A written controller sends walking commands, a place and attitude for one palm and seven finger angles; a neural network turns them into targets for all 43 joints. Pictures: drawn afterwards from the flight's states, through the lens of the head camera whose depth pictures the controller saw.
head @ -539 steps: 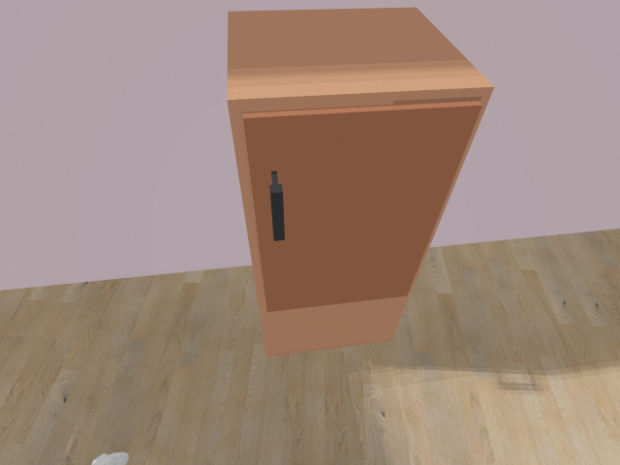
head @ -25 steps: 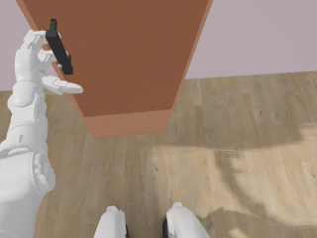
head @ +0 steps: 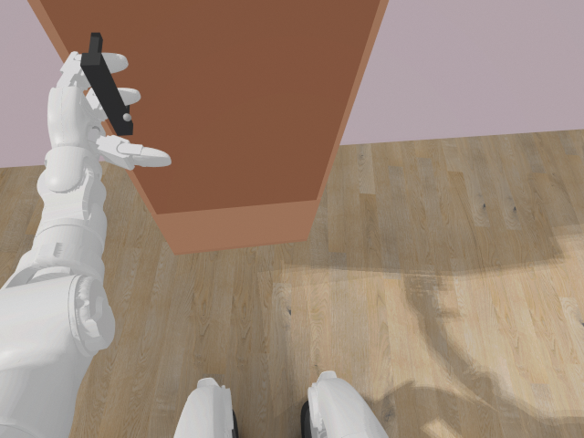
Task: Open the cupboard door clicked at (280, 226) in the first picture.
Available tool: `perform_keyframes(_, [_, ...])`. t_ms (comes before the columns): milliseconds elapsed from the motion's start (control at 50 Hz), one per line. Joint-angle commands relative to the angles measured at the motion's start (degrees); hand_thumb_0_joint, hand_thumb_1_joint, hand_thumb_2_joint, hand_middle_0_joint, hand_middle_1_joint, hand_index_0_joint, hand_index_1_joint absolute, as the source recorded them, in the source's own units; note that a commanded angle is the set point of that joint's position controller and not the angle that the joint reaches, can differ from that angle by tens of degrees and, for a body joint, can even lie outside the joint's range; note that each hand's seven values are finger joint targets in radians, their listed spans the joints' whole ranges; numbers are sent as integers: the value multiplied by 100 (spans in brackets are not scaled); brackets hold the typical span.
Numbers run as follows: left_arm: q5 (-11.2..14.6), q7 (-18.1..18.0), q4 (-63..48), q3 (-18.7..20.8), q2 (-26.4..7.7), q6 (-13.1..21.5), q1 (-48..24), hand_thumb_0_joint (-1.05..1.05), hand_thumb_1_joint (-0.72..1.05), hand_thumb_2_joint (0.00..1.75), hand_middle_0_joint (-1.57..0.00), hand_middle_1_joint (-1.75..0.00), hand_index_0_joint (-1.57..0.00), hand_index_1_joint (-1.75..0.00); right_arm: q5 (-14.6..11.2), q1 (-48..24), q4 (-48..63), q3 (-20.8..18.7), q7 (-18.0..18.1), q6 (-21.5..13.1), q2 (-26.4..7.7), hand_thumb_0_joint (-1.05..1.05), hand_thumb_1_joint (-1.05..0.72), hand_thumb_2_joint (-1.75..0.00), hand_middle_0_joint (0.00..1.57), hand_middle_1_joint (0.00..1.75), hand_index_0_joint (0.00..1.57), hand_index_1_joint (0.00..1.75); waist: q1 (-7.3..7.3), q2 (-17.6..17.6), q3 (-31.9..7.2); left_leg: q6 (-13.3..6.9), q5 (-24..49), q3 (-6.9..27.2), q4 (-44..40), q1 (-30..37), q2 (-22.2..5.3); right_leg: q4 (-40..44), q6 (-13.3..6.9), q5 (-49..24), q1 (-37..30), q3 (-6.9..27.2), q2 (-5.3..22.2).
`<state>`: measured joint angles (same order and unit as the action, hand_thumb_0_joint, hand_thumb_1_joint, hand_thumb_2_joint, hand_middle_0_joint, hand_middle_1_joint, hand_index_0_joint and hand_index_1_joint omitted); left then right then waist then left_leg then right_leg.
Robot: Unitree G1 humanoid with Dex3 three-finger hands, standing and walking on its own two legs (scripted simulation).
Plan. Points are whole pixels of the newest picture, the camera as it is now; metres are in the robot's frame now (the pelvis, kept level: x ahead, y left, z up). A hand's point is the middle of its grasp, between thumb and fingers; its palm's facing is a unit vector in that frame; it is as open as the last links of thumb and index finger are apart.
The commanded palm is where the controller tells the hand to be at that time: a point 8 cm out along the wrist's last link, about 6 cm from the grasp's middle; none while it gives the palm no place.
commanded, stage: slide the fingers in behind the handle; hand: left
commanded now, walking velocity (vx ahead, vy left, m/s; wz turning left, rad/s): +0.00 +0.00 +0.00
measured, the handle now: (111, 87) +0.58 +0.20 +0.07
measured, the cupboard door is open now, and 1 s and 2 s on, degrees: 0 0 25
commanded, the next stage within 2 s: close the thumb around the handle in 0.46 s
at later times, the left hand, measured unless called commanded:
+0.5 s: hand (129, 117) +0.53 +0.17 +0.07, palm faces +0.07 -1.00 -0.01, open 14.1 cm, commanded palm +0.50 +0.20 +0.07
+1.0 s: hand (130, 116) +0.53 +0.17 +0.07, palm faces +0.07 -1.00 -0.01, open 9.0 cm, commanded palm +0.50 +0.20 +0.07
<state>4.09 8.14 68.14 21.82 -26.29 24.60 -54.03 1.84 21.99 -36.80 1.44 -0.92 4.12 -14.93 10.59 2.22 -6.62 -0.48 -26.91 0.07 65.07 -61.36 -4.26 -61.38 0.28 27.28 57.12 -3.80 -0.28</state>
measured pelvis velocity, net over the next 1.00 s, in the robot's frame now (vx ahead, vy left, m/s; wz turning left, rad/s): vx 0.01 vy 0.00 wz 0.01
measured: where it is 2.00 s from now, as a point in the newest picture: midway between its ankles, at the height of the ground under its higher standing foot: outside the picture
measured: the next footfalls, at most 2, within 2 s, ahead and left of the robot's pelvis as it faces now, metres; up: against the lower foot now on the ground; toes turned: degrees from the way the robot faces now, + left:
none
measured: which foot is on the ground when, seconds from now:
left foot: down 0.00-1.00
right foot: down 0.00-1.00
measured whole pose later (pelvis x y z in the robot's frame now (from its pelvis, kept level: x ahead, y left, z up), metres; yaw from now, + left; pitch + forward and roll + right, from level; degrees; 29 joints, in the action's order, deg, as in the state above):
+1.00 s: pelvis +0.01 +0.00 +0.00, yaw +0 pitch +23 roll -4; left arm 4.3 5.5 67.3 19.4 -24.6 25.3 -53.3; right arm 2.3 21.8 -37.4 0.9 -1.8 4.4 -14.5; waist 10.0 2.3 -7.0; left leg -0.5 -27.5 0.4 64.7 -60.7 -3.8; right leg -60.8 0.4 27.9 56.2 -4.0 -0.1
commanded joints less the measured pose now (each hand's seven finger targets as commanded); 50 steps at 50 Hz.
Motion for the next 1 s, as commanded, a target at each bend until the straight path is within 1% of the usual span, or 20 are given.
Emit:
perform_keyframes(0, [-18, -25, -1173, 29, -1200, 411, -2588, 0, -50, 30, -30, -120, -30, -120, 15, 1035, 254, -356, 54, -103, -1008, 0, -90, -90, 20, 30, 20, 30, 141, 465, -2752, -123, 1841, 290, -628, 2391, 255, 747, -106, -1630, -785, 136, -282])
perform_keyframes(20, [-36, -11, -1050, -148, -968, 399, -2503, 0, -50, 30, -30, -120, -30, -120, 9, 1005, 263, -349, 36, -104, -978, 0, -90, -90, 20, 30, 20, 30, 152, 521, -2702, -111, 1821, 285, -626, 2392, 263, 751, -104, -1603, -700, 129, -276])
perform_keyframes(40, [-30, -26, -1203, -171, -967, 437, -2737, 0, -50, 30, -30, -120, -30, -120, 21, 1000, 230, -360, 37, -109, -984, 0, -90, -90, 20, 30, 20, 30, 211, 542, -2682, -113, 1827, 296, -603, 2430, 242, 751, -99, -1597, -632, 126, -268])
perform_keyframes(100, [-4, -8, -1144, 70, -1225, 473, -2526, 0, -50, 30, -30, -120, -30, -120, 21, 1048, 243, -369, 33, -110, -1022, 0, -90, -90, 20, 30, 20, 30, 99, 503, -2818, -116, 1879, 288, -594, 2405, 261, 725, -120, -1658, -792, 142, -286])
perform_keyframes(120, [-35, 2, -1204, -19, -1185, 480, -2604, 0, -50, 30, -30, -120, -30, -120, 16, 1015, 253, -362, 33, -100, -1015, 0, -90, -90, 20, 30, 20, 30, 114, 616, -2890, -106, 1883, 289, -602, 2458, 260, 713, -116, -1650, -751, 142, -269])
perform_keyframes(140, [-31, 11, -1052, -164, -980, 439, -2626, 0, -50, 30, -30, -120, -30, -120, 9, 995, 231, -356, 25, -101, -983, 0, -90, -90, 20, 30, 20, 30, 178, 596, -2690, -105, 1805, 289, -604, 2422, 258, 749, -111, -1578, -638, 125, -277])
perform_keyframes(160, [-29, 9, -1049, -111, -1049, 422, -2688, 0, -50, 30, -30, -120, -30, -120, 14, 1011, 221, -349, 25, -103, -996, 0, -90, -90, 20, 30, 20, 30, 169, 527, -2625, -108, 1707, 295, -609, 2329, 256, 751, -106, -1497, -656, 122, -277])
perform_keyframes(220, [-36, -2, -1220, -101, -1075, 447, -2698, 0, -50, 30, -30, -120, -30, -120, 13, 1022, 242, -369, 29, -97, -1000, 0, -90, -90, 20, 30, 20, 30, 115, 765, -2906, -87, 1952, 318, -613, 2609, 253, 707, -130, -1627, -649, 108, -279])
perform_keyframes(260, [-19, -21, -1276, -263, -839, 454, -2720, 0, -50, 30, -30, -120, -30, -120, 20, 1014, 226, -372, 18, -93, -977, 0, -90, -90, 20, 30, 20, 30, 147, 765, -2928, -69, 2082, 361, -609, 2763, 233, 700, -133, -1648, -541, 68, -282])
perform_keyframes(300, [7, -58, -1341, -259, -812, 484, -2853, 0, -50, 30, -30, -120, -30, -120, 36, 1046, 186, -383, 17, -101, -987, 0, -90, -90, 20, 30, 20, 30, 204, 760, -2911, -77, 2149, 388, -589, 2860, 216, 691, -135, -1649, -451, 53, -294])
perform_keyframes(420, [-44, -132, -1168, -206, -857, 476, -2683, 0, -50, 30, -30, -120, -30, -120, 41, 1050, 168, -379, -6, -80, -1000, 0, -90, -90, 20, 30, 20, 30, 167, 584, -2785, -71, 2115, 390, -617, 2719, 227, 701, -129, -1659, -514, 45, -294])
perform_keyframes(460, [-67, -144, -1246, -388, -649, 493, -2799, 0, -50, 30, -30, -120, -30, -120, 38, 1030, 164, -399, -18, -81, -972, 0, -90, -90, 20, 30, 20, 30, 207, 682, -2742, -63, 2031, 384, -630, 2767, 234, 728, -130, -1585, -442, 39, -288])
perform_keyframes(520, [-86, -168, -1207, -318, -782, 509, -2878, 0, -50, 30, -30, -120, -30, -120, 51, 1055, 141, -390, -6, -84, -1009, 0, -90, -90, 20, 30, 20, 30, 240, 651, -2732, -62, 2061, 425, -633, 2793, 218, 701, -139, -1570, -382, 34, -284])
perform_keyframes(540, [-104, -172, -1172, -413, -657, 509, -2865, 0, -50, 30, -30, -120, -30, -120, 50, 1039, 147, -395, -8, -77, -991, 0, -90, -90, 20, 30, 20, 30, 230, 712, -2727, -50, 2061, 435, -628, 2822, 227, 695, -146, -1537, -325, 29, -279])
perform_keyframes(580, [-87, -173, -1240, -497, -516, 519, -2932, 0, -39, 35, -31, -121, -31, -121, 66, 1040, 127, -401, -22, -93, -973, 0, -90, -90, 20, 30, 20, 30, 249, 759, -2789, -52, 2121, 436, -610, 2905, 224, 694, -148, -1563, -305, 14, -281])
perform_keyframes(700, [-88, -178, -1259, -476, -560, 516, -2881, 0, -5, 49, -33, -125, -33, -125, 69, 1087, 128, -407, -28, -68, -986, 0, -90, -90, 20, 30, 20, 30, 233, 755, -2907, -58, 2299, 438, -588, 2957, 232, 666, -153, -1720, -396, 16, -286])
perform_keyframes(740, [-80, -188, -1336, -439, -579, 524, -2833, 0, 6, 54, -34, -126, -34, -126, 66, 1064, 142, -408, -37, -56, -973, 0, -90, -90, 20, 30, 20, 30, 165, 787, -3017, -49, 2357, 424, -594, 2993, 239, 674, -149, -1780, -483, 23, -285])
perform_keyframes(780, [-74, -173, -1364, -599, -407, 509, -2865, 0, 17, 59, -35, -127, -35, -127, 60, 1032, 140, -411, -37, -46, -960, 0, -90, -90, 20, 30, 20, 30, 240, 752, -2946, -55, 2327, 415, -588, 2987, 234, 697, -142, -1784, -438, 20, -286])
perform_keyframes(860, [-9, -156, -1398, -214, -812, 521, -2632, 0, 40, 68, -36, -130, -36, -130, 49, 1035, 159, -413, -27, -39, -987, 0, -90, -90, 20, 30, 20, 30, 105, 648, -3029, -70, 2389, 350, -594, 2850, 259, 708, -139, -1997, -772, 61, -293])
perform_keyframes(980, [9, -86, -1412, -398, -619, 553, -2569, 0, 73, 83, -39, -133, -39, -133, 25, 977, 173, -410, -32, -38, -960, 0, -90, -90, 20, 30, 20, 30, 134, 734, -2832, -53, 2285, 343, -637, 2869, 244, 732, -141, -1884, -652, 47, -300])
